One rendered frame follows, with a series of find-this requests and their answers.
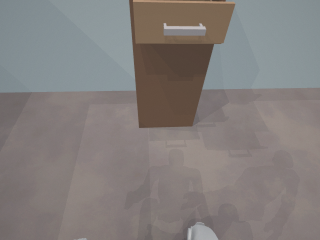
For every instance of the robot right shin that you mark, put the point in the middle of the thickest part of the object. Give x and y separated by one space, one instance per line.
200 223

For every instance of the cabinet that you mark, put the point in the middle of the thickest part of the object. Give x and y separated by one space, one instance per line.
169 79

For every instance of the drawer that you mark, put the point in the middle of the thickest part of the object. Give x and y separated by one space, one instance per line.
150 16

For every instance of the robot right thigh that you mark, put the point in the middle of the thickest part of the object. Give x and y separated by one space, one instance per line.
200 232

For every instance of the handle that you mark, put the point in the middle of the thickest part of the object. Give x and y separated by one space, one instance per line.
184 30

